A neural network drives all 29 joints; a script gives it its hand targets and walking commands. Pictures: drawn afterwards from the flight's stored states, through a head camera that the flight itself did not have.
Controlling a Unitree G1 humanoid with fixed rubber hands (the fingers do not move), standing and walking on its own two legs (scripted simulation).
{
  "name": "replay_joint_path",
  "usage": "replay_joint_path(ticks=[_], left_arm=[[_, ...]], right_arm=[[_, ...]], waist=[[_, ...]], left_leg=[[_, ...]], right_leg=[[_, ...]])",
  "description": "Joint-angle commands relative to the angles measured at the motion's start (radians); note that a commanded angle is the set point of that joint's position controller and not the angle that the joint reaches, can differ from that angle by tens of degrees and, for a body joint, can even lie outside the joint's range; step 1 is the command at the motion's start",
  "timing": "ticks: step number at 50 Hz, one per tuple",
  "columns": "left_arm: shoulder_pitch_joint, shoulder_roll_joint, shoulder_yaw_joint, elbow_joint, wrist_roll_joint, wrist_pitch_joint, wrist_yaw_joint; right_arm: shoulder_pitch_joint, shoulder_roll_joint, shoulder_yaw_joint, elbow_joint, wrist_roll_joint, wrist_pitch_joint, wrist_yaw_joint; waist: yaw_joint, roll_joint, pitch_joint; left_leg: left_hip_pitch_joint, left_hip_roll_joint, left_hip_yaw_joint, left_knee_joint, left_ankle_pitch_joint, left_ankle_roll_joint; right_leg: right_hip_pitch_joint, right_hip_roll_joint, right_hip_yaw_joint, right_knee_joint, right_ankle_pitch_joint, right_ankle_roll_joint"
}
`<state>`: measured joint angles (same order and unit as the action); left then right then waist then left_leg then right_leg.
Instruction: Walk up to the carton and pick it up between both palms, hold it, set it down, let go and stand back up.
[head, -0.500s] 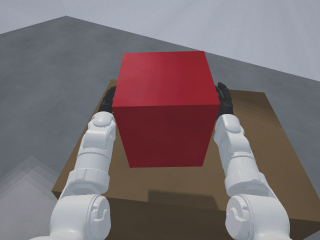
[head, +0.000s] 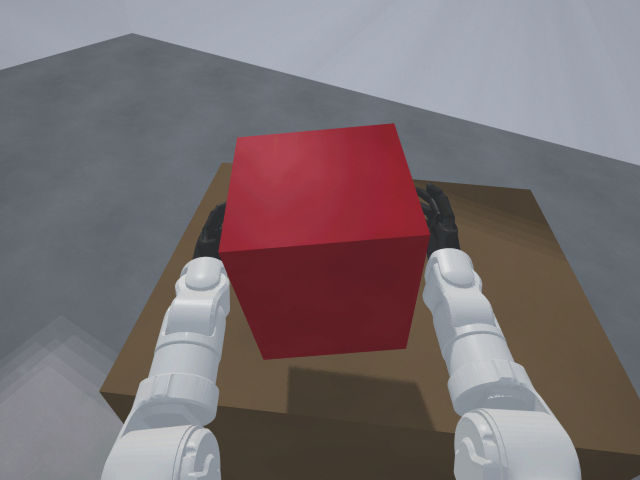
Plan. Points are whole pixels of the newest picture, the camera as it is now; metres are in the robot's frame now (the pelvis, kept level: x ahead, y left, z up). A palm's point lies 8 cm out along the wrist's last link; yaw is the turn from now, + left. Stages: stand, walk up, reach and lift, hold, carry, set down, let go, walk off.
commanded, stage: set down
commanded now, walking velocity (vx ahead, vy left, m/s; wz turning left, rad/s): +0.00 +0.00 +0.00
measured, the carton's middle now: (325, 247) +0.42 +0.00 +0.10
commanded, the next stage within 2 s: none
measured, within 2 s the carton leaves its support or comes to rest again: neither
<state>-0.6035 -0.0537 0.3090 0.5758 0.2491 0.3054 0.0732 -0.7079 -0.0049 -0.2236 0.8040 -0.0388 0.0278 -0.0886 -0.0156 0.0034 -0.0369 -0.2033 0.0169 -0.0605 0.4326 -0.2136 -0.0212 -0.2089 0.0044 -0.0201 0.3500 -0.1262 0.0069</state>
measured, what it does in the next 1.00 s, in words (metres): stands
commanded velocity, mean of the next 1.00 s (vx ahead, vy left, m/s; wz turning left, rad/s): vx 0.00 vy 0.00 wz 0.00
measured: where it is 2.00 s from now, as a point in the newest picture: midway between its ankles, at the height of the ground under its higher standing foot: outside the picture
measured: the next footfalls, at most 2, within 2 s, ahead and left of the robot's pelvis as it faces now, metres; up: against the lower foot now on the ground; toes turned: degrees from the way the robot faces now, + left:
none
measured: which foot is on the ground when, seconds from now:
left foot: down 0.00-1.00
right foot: down 0.00-1.00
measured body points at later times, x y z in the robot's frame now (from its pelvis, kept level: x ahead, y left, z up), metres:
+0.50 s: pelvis +0.02 +0.00 +0.00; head +0.02 +0.01 +0.45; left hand +0.40 +0.15 +0.07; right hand +0.42 -0.15 +0.10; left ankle +0.01 +0.13 -0.74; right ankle +0.04 -0.12 -0.74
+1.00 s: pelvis +0.01 +0.00 +0.00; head +0.02 +0.01 +0.45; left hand +0.39 +0.15 +0.06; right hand +0.41 -0.15 +0.09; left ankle +0.01 +0.13 -0.74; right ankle +0.04 -0.12 -0.74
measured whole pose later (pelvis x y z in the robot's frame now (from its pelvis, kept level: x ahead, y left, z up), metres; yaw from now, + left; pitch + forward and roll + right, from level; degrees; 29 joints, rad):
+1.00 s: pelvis +0.01 +0.00 +0.00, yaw +0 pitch +0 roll -1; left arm -0.55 -0.10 0.31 0.71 0.25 0.09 0.12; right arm -0.63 0.01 -0.33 0.87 -0.20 -0.12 -0.02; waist 0.00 0.00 0.00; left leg -0.20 0.02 -0.06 0.43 -0.23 -0.02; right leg -0.21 0.00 -0.02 0.35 -0.15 0.01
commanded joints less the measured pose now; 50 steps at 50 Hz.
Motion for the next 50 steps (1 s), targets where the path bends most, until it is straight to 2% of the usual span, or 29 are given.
replay_joint_path(ticks=[1,2,3,5,8,10,11,12,16,19,20,26,28,29,30,34,35,36,37,38,39,41,42,43,44,46,47,48,50], left_arm=[[-0.816,-0.607,-0.357,-0.187,-0.027,-0.153,-0.075],[-0.831,-0.616,-0.369,-0.178,-0.028,-0.155,-0.074],[-0.805,-0.598,-0.312,-0.111,-0.006,-0.147,-0.075],[-0.819,-0.576,-0.291,-0.096,0.000,-0.162,-0.072],[-0.785,-0.577,-0.278,-0.059,0.001,-0.179,-0.074],[-0.751,-0.575,-0.229,-0.029,0.021,-0.190,-0.082],[-0.789,-0.576,-0.222,-0.011,0.011,-0.192,-0.077],[-0.780,-0.603,-0.237,-0.056,0.018,-0.204,-0.071],[-0.807,-0.610,-0.311,-0.082,-0.021,-0.263,-0.043],[-0.749,-0.611,-0.305,-0.084,-0.001,-0.269,-0.052],[-0.727,-0.629,-0.316,-0.056,-0.008,-0.276,-0.052],[-0.707,-0.581,-0.293,-0.113,0.022,-0.285,-0.048],[-0.707,-0.605,-0.296,-0.092,0.027,-0.276,-0.046],[-0.644,-0.630,-0.298,-0.069,0.030,-0.269,-0.050],[-0.692,-0.645,-0.327,-0.094,0.021,-0.282,-0.051],[-0.689,-0.613,-0.326,-0.100,0.014,-0.310,-0.043],[-0.656,-0.639,-0.314,-0.102,0.037,-0.308,-0.041],[-0.622,-0.644,-0.327,-0.095,0.037,-0.303,-0.045],[-0.664,-0.655,-0.373,-0.119,0.019,-0.313,-0.044],[-0.638,-0.649,-0.357,-0.113,0.019,-0.316,-0.040],[-0.675,-0.655,-0.353,-0.099,0.018,-0.324,-0.041],[-0.663,-0.641,-0.315,-0.083,0.040,-0.329,-0.034],[-0.692,-0.647,-0.337,-0.134,0.024,-0.344,-0.032],[-0.666,-0.582,-0.261,-0.034,0.042,-0.331,-0.039],[-0.654,-0.615,-0.294,-0.059,0.046,-0.339,-0.041],[-0.655,-0.610,-0.282,-0.041,0.047,-0.336,-0.050],[-0.669,-0.613,-0.274,-0.032,0.045,-0.343,-0.043],[-0.671,-0.621,-0.289,-0.039,0.039,-0.348,-0.040],[-0.662,-0.572,-0.212,0.007,0.055,-0.349,-0.048]], right_arm=[[-0.602,0.552,0.274,0.002,-0.043,-0.079,0.200],[-0.604,0.546,0.250,-0.003,-0.055,-0.084,0.198],[-0.662,0.529,0.235,-0.029,-0.058,-0.085,0.202],[-0.664,0.517,0.207,0.006,-0.088,-0.100,0.221],[-0.612,0.545,0.203,0.018,-0.128,-0.111,0.221],[-0.625,0.538,0.176,0.035,-0.143,-0.111,0.225],[-0.626,0.526,0.141,0.055,-0.148,-0.115,0.226],[-0.634,0.551,0.176,0.026,-0.159,-0.129,0.236],[-0.653,0.574,0.235,-0.051,-0.139,-0.171,0.242],[-0.558,0.576,0.236,0.010,-0.142,-0.171,0.228],[-0.616,0.564,0.238,-0.031,-0.140,-0.183,0.231],[-0.490,0.581,0.240,0.055,-0.145,-0.167,0.228],[-0.512,0.544,0.189,0.079,-0.151,-0.162,0.237],[-0.529,0.551,0.237,0.018,-0.139,-0.178,0.236],[-0.507,0.570,0.236,0.042,-0.138,-0.184,0.225],[-0.501,0.545,0.204,0.029,-0.175,-0.194,0.224],[-0.475,0.566,0.215,0.072,-0.163,-0.199,0.229],[-0.498,0.563,0.245,0.003,-0.171,-0.213,0.227],[-0.495,0.553,0.223,-0.004,-0.163,-0.226,0.224],[-0.474,0.565,0.249,0.012,-0.160,-0.223,0.221],[-0.483,0.566,0.223,0.018,-0.175,-0.221,0.225],[-0.524,0.547,0.210,0.033,-0.175,-0.225,0.235],[-0.552,0.572,0.237,-0.018,-0.168,-0.237,0.235],[-0.505,0.538,0.186,0.054,-0.192,-0.218,0.229],[-0.509,0.563,0.206,0.036,-0.181,-0.232,0.234],[-0.492,0.548,0.172,0.056,-0.208,-0.235,0.230],[-0.521,0.556,0.178,0.039,-0.208,-0.241,0.230],[-0.514,0.520,0.136,0.055,-0.225,-0.240,0.230],[-0.505,0.540,0.118,0.096,-0.240,-0.223,0.237]], waist=[[0.056,0.006,-0.442],[0.037,0.016,-0.445],[0.062,-0.026,-0.406],[0.085,-0.001,-0.416],[0.072,-0.041,-0.407],[0.101,-0.055,-0.386],[0.081,-0.033,-0.376],[0.111,-0.020,-0.425],[0.114,-0.002,-0.639],[0.083,0.018,-0.589],[0.089,-0.021,-0.607],[0.098,0.009,-0.500],[0.072,0.014,-0.476],[0.097,0.003,-0.504],[0.056,0.016,-0.512],[0.050,0.006,-0.553],[0.076,0.048,-0.532],[0.092,0.021,-0.590],[0.040,0.046,-0.599],[0.074,0.034,-0.550],[0.050,0.014,-0.576],[0.093,0.005,-0.548],[0.096,0.011,-0.559],[0.094,-0.022,-0.469],[0.101,0.002,-0.505],[0.070,0.007,-0.482],[0.083,-0.009,-0.497],[0.051,0.004,-0.510],[0.092,-0.026,-0.427]], left_leg=[[0.198,-0.013,0.097,-0.135,0.278,-0.067],[0.186,-0.013,0.102,-0.146,0.236,-0.070],[0.163,-0.009,0.098,-0.165,0.178,-0.048],[0.114,-0.011,0.112,-0.192,0.107,-0.045],[0.096,-0.017,0.122,-0.182,0.120,-0.036],[0.078,-0.019,0.129,-0.193,0.121,-0.036],[0.077,-0.017,0.124,-0.192,0.091,-0.042],[0.082,-0.016,0.131,-0.192,0.125,-0.047],[0.104,-0.006,0.124,-0.128,0.300,-0.055],[0.129,-0.010,0.125,-0.101,0.413,-0.060],[0.129,-0.007,0.122,-0.098,0.423,-0.056],[0.088,-0.007,0.131,-0.093,0.450,-0.063],[0.162,0.013,0.105,-0.084,0.486,-0.077],[0.148,0.007,0.117,-0.080,0.513,-0.071],[0.175,0.003,0.112,-0.067,0.536,-0.071],[0.181,0.014,0.103,-0.050,0.548,-0.075],[0.178,0.005,0.116,-0.052,0.574,-0.081],[0.173,0.010,0.116,-0.044,0.618,-0.080],[0.179,0.013,0.100,-0.044,0.596,-0.092],[0.173,0.018,0.106,-0.042,0.619,-0.088],[0.180,0.013,0.105,-0.044,0.563,-0.080],[0.171,0.021,0.110,-0.063,0.543,-0.076],[0.139,0.010,0.118,-0.060,0.527,-0.071],[0.097,0.010,0.127,-0.087,0.419,-0.051],[0.099,0.006,0.129,-0.082,0.456,-0.059],[0.107,0.008,0.129,-0.084,0.445,-0.064],[0.094,0.007,0.136,-0.082,0.425,-0.061],[0.105,0.010,0.124,-0.096,0.390,-0.062],[0.042,0.000,0.148,-0.128,0.287,-0.044]], right_leg=[[0.231,0.053,-0.083,-0.064,0.074,-0.001],[0.229,0.051,-0.085,-0.061,0.049,-0.005],[0.223,0.052,-0.085,-0.076,0.012,0.005],[0.212,0.049,-0.087,-0.075,-0.034,-0.003],[0.230,0.044,-0.079,-0.062,0.026,0.003],[0.271,0.043,-0.080,-0.059,0.020,0.004],[0.253,0.041,-0.081,-0.061,-0.006,-0.004],[0.236,0.049,-0.091,-0.057,0.007,-0.006],[0.224,0.056,-0.086,-0.025,0.164,-0.004],[0.238,0.057,-0.078,-0.017,0.258,0.000],[0.241,0.060,-0.078,-0.015,0.281,-0.001],[0.269,0.047,-0.070,-0.006,0.298,0.000],[0.188,0.060,-0.092,-0.022,0.218,-0.015],[0.210,0.056,-0.082,-0.022,0.293,-0.008],[0.199,0.055,-0.084,-0.014,0.299,-0.006],[0.175,0.063,-0.090,-0.021,0.276,-0.018],[0.180,0.056,-0.078,-0.023,0.296,-0.018],[0.205,0.058,-0.085,-0.005,0.362,-0.014],[0.189,0.060,-0.095,-0.003,0.329,-0.017],[0.189,0.067,-0.087,-0.010,0.340,-0.022],[0.165,0.058,-0.091,-0.019,0.285,-0.014],[0.156,0.062,-0.095,-0.019,0.262,-0.016],[0.194,0.049,-0.080,-0.018,0.287,-0.011],[0.203,0.049,-0.073,-0.029,0.235,-0.007],[0.205,0.042,-0.074,-0.014,0.287,-0.007],[0.199,0.044,-0.081,-0.016,0.255,-0.011],[0.201,0.048,-0.077,-0.018,0.243,-0.011],[0.180,0.046,-0.084,-0.034,0.201,-0.021],[0.190,0.036,-0.074,-0.044,0.125,-0.009]])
